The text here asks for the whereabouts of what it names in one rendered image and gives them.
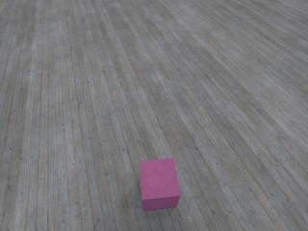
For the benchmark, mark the carton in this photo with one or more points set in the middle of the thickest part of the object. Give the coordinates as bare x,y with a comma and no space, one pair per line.
159,184

